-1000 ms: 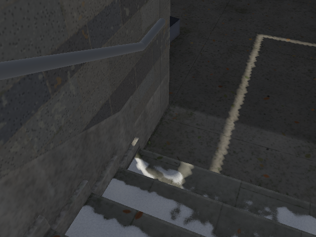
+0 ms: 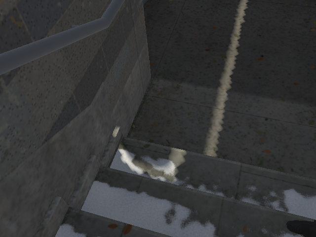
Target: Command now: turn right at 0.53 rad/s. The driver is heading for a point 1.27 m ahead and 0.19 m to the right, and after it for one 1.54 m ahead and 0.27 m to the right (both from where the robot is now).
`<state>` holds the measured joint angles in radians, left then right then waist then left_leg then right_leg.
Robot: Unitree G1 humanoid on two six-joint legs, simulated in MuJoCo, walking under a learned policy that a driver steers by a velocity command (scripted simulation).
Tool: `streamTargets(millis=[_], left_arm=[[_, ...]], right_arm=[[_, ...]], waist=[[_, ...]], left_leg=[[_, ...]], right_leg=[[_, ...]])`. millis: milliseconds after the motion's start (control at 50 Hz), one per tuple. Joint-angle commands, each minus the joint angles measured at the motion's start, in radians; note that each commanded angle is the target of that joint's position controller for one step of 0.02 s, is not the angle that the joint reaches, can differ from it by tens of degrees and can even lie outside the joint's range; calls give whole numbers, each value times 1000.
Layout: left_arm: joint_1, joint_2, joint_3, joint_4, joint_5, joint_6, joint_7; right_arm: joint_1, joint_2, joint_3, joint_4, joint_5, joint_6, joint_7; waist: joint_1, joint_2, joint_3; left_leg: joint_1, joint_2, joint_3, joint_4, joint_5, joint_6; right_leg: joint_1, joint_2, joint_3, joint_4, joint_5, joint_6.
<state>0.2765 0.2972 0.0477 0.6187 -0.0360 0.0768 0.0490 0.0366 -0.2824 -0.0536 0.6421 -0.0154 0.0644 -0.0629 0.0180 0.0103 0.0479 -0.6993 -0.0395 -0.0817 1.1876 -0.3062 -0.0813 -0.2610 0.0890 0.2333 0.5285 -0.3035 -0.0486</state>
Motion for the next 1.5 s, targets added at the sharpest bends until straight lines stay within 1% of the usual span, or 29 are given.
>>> streamTargets(millis=[20, 140, 200, 220, 240, 260, 300, 320, 380, 440, 520, 600, 620, 640, 660, 700, 780, 860, 940, 1080, 1120, 1140, 1160, 1180, 1220, 1240, 1280, 1340, 1500], left_arm=[[-52, 130, 39, -86, 0, -11, 10], [-114, 140, 38, -117, 11, -3, 4], [-134, 120, 30, -121, -9, -7, -3], [-107, 71, 19, -138, 12, -8, -3], [-34, 34, 15, -141, 12, -11, -1], [-24, 135, 48, -137, 22, -22, -5], [-64, 172, 71, -109, 14, 0, 1], [-54, 154, 68, -95, 14, 21, 4], [-89, 46, 29, -102, -4, 31, -12], [-128, -3, -5, -120, 1, 12, -34], [-101, 28, 0, -119, -4, -11, -54], [155, 19, 21, 9, 3, -34, -60], [262, 74, 38, 35, 12, -44, -56], [309, 217, 73, 27, 9, -62, -66], [292, 207, 74, 35, 25, -85, -67], [176, 90, 35, 32, 22, -110, -58], [117, 60, 19, 63, 44, -133, -44], [227, 35, 8, 150, 26, -122, 19], [252, 31, 2, 188, 12, -94, 50], [235, 9, -5, 190, 13, -60, 60], [266, -31, -16, 232, 16, -68, 21], [426, -80, -26, 274, 7, -89, -12], [482, -35, -36, 254, -16, -109, -28], [376, -9, -34, 216, -19, -108, -29], [163, -35, -38, 132, -7, -63, 13], [90, -29, -38, 139, 1, -37, 35], [65, -43, -34, 121, 30, -10, 58], [115, -53, -17, 153, 16, -36, 64], [-37, -116, -45, 79, 28, -47, 35]], right_arm=[[-54, -12, 8, -89, -1, -30, 16], [-9, -45, -8, -70, 17, -80, 71], [81, -50, -25, -47, 16, -78, 60], [155, -125, -45, -31, 5, -78, 60], [197, -175, -56, -12, -27, -68, 64], [233, -149, -52, 1, -16, -72, 66], [114, -80, -28, -23, 3, -53, 53], [78, -46, -16, -28, 24, -44, 47], [93, -63, -13, -17, 13, -19, 28], [144, -103, -21, -4, 10, -8, 17], [208, -171, -40, 19, 40, -18, 29], [194, -93, -13, 42, 48, -33, 50], [161, -13, 10, 23, 29, -48, 65], [110, -63, -5, -47, 42, -85, 74], [38, -135, -29, -54, 75, -106, 70], [114, -146, -44, 7, 61, -104, 49], [273, -114, -54, 117, 17, -91, 65], [89, -34, -26, 57, -20, -105, 97], [9, 28, -2, 21, -25, -110, 137], [130, 8, -2, 53, 10, -114, 141], [444, -21, -23, 195, -11, -117, 124], [575, -41, -17, 240, -5, -103, 118], [516, 2, 10, 244, 14, -85, 114], [437, 7, 16, 226, 23, -60, 104], [251, 16, 33, 212, 31, -49, 84], [215, -1, 36, 187, -6, -56, 79], [185, -9, 37, 171, -28, -71, 82], [284, 51, 60, 209, -20, -72, 55], [376, 33, 63, 235, -14, -40, 9]], waist=[[-13, -136, -172], [-2, -189, -205], [-43, -194, -164], [-33, -24, -263], [-6, 265, -272], [-23, 209, -254], [10, 112, -137], [19, 100, -118], [1, 105, -83], [-43, 138, -128], [-70, 192, -96], [40, 72, -57], [69, -135, -65], [68, -276, -39], [88, -167, 15], [6, -75, 68], [-80, -116, -23], [-9, -112, -16], [34, -91, -35], [19, -45, -1], [-69, 64, -136], [-87, 252, -357], [-58, 215, -503], [-63, 159, -484], [16, -33, -277], [3, -87, -139], [31, -16, -69], [16, 96, -89], [-21, 141, -102]], left_leg=[[7, -4, 0, -137, 30, 0], [251, -9, -54, -335, 34, 41], [489, 7, -17, -731, 171, 82], [716, 167, -163, -718, 564, 166], [831, 393, -426, -724, 945, 389], [769, 502, -546, -776, 855, 500], [607, 393, -331, -793, 665, 427], [557, 342, -247, -795, 590, 387], [502, 233, -65, -819, 413, 330], [465, 246, -18, -836, 153, 325], [349, 288, -61, -907, -231, 314], [146, 250, 4, -681, -301, 231], [-73, 157, 108, -276, -260, 138], [-331, 37, 89, -106, -304, 121], [-381, 71, -23, -44, -260, 128], [-338, 135, -72, -84, 3, 126], [-68, 107, -10, -78, 340, 85], [37, 57, 22, -435, 733, 108], [217, 6, 51, -618, 859, 100], [206, 93, -13, -917, 636, 118], [739, 145, 21, -912, 1178, 161], [1272, 358, -167, -544, 1584, 359], [1316, 442, -276, -460, 1575, 461], [1214, 460, -289, -537, 1328, 496], [814, 468, -405, -756, 700, 492], [536, 453, -392, -829, 614, 476], [335, 360, -307, -871, 581, 418], [349, 233, -162, -817, 604, 369], [466, 250, -200, -767, 544, 356]], right_leg=[[169, -198, 206, 19, 836, -143], [124, -216, 373, 31, 727, -183], [36, -132, 378, 19, 499, -127], [-73, -44, 288, 213, 234, -69], [-313, 154, 196, 447, -445, 15], [-421, 118, 139, 706, -512, 95], [-450, 28, 41, 898, -310, 137], [-433, 11, 13, 934, -229, 141], [-404, -10, -135, 770, -99, 143], [-296, -79, -208, 563, -51, 129], [-145, -70, -288, 353, -195, 57], [217, -27, -302, -29, -102, -36], [381, -215, 25, -115, -120, -87], [382, -462, 482, -262, -110, -242], [304, -506, 571, -342, -295, -313], [209, -392, 354, -302, -340, -235], [58, -237, -18, -186, 498, -109], [4, -171, -151, -80, 468, -30], [-85, -136, -157, 72, 385, -31], [62, -176, 59, 485, 406, -119], [-204, -39, -81, 855, 159, -45], [-571, 96, -91, 1330, -672, 77], [-633, 7, 52, 1423, -696, 121], [-653, -46, 38, 1443, -676, 152], [-637, -129, -77, 1306, -509, 179], [-528, -129, -79, 1269, -410, 166], [-432, -117, -113, 1254, -367, 138], [-441, -79, -88, 1151, -83, 137], [-459, -137, -125, 1007, -124, 153]])
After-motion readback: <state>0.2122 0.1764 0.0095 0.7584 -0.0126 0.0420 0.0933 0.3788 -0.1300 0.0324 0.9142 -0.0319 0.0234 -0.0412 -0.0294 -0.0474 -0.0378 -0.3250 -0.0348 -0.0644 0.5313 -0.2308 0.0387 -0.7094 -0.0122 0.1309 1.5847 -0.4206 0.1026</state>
